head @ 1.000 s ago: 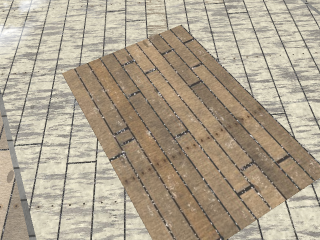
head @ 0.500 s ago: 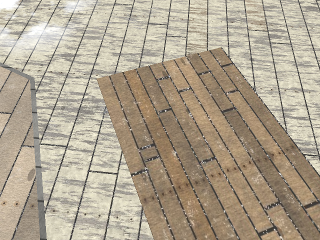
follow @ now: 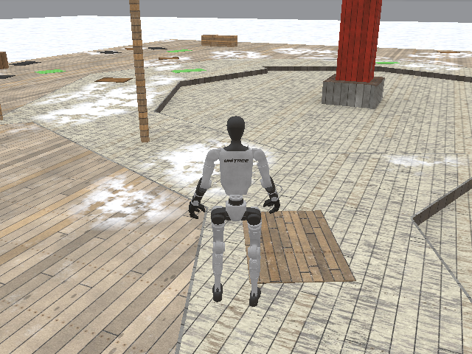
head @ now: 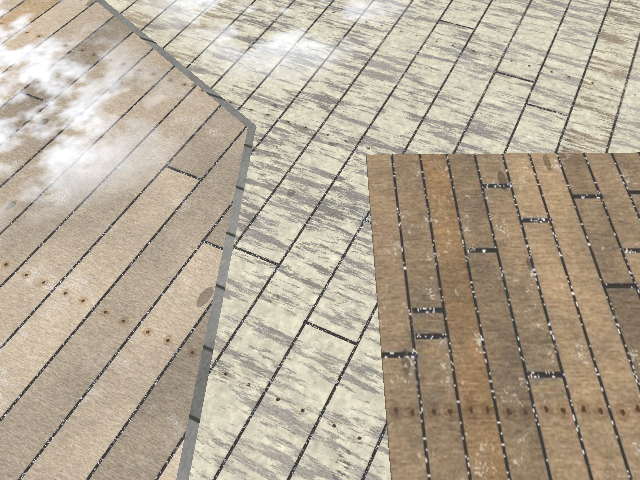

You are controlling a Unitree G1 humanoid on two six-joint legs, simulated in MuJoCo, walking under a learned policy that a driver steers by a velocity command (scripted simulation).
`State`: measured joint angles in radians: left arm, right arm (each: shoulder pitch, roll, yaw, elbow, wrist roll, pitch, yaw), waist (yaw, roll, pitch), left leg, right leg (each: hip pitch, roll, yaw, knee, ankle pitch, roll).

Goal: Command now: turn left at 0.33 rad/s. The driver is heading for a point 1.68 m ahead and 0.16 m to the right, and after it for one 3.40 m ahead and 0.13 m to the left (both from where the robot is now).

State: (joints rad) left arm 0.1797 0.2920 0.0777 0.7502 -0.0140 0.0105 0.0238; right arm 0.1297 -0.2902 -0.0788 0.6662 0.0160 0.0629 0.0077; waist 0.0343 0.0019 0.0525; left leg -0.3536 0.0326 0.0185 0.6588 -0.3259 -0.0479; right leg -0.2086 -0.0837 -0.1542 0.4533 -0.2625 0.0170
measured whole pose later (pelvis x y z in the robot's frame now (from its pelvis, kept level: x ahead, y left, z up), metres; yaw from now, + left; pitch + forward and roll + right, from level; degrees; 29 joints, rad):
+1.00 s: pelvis +0.23 +0.11 +0.00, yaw +3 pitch +0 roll +0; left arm 0.23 0.31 0.06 0.81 -0.02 -0.08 0.00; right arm 0.29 -0.26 -0.05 0.82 0.00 -0.09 0.03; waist -0.02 -0.04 0.02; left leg -0.20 -0.05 0.06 0.37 -0.18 0.07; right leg -0.55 -0.11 0.02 1.11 -0.24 -0.03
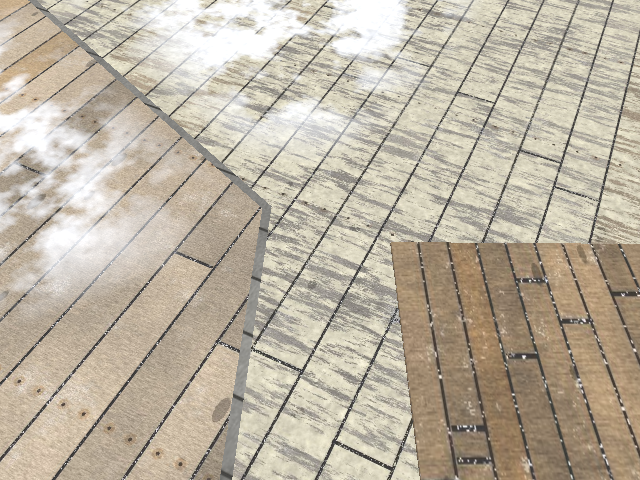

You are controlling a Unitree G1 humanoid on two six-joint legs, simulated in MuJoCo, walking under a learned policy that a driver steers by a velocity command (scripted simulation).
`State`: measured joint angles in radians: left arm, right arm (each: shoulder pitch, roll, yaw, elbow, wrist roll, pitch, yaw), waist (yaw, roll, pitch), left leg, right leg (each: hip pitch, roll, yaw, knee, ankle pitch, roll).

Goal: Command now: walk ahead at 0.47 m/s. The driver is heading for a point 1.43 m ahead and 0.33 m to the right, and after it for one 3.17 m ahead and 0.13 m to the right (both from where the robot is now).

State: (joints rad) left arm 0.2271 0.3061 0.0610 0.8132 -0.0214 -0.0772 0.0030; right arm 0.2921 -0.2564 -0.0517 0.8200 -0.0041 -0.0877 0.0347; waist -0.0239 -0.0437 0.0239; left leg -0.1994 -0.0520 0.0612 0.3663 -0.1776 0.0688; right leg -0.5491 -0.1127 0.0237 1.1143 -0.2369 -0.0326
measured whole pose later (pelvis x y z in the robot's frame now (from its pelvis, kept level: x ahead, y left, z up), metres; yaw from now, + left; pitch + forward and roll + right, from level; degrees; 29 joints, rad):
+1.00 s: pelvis +0.58 +0.02 -0.01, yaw +0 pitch +1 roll +0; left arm 0.30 0.30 0.05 0.89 -0.03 -0.08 -0.01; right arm 0.16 -0.27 -0.05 0.78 0.00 -0.09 0.03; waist 0.01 -0.02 0.03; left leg -0.37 -0.01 0.06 0.50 -0.16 0.05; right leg -0.36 -0.02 0.03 1.14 -0.41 -0.03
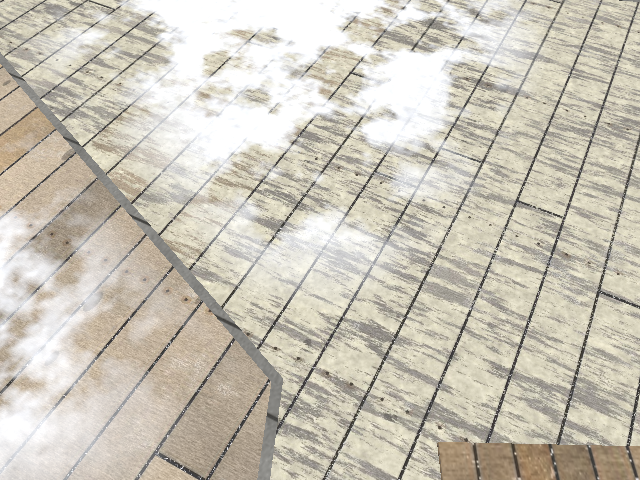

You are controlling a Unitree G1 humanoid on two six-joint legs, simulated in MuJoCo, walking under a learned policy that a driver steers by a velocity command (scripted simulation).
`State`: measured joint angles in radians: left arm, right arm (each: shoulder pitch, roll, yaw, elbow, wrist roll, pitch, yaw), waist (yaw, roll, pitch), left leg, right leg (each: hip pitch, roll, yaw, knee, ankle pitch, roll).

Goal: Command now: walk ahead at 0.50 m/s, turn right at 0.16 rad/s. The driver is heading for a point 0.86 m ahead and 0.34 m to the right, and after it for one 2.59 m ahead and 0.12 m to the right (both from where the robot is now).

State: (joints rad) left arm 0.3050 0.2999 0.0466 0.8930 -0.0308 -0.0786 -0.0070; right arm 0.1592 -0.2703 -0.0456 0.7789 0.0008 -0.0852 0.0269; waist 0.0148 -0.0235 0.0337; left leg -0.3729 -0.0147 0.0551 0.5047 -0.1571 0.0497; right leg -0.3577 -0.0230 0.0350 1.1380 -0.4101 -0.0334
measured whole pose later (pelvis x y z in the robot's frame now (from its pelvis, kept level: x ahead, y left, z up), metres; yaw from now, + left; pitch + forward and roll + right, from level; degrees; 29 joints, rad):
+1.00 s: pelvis +0.56 -0.10 -0.01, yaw -32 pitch +2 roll +1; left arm 0.35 0.30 0.07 0.73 -0.03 -0.03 0.02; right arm 0.12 -0.27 -0.05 0.71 -0.01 -0.12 0.02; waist 0.04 -0.03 0.01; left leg -0.40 -0.03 0.01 0.54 -0.17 0.02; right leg -0.33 0.06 0.14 1.11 -0.47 -0.03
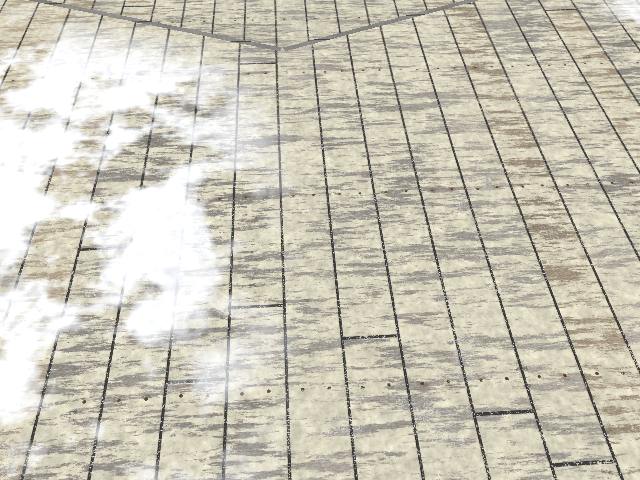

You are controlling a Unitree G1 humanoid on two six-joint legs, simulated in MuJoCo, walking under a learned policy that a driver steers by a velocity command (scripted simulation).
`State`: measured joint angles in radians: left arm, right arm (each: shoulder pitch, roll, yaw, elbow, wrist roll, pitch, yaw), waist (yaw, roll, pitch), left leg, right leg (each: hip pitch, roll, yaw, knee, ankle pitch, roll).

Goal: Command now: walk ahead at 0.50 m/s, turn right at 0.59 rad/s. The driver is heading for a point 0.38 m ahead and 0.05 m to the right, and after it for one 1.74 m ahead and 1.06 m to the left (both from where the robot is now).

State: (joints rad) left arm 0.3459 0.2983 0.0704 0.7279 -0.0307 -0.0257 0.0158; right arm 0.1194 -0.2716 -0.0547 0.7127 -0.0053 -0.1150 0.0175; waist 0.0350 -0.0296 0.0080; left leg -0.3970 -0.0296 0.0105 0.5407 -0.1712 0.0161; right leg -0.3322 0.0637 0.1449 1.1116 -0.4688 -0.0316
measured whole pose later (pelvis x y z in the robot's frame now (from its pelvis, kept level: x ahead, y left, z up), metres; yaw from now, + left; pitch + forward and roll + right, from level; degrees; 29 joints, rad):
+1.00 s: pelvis +0.32 -0.05 +0.01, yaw +3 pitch +2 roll -2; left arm 0.09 0.31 0.09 0.80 0.01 0.01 0.02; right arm 0.16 -0.31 -0.08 0.72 -0.01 0.03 0.01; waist -0.01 -0.02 0.06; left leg -0.34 0.01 0.02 0.58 -0.27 0.04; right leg -0.41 -0.05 -0.09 0.94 -0.52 0.05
